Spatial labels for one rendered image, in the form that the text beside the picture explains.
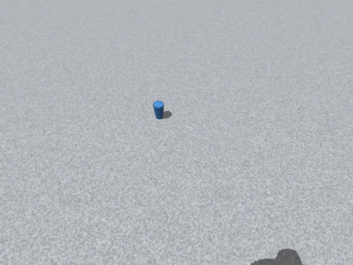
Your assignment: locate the cup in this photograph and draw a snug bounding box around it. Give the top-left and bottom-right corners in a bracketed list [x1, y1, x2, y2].
[153, 101, 164, 119]

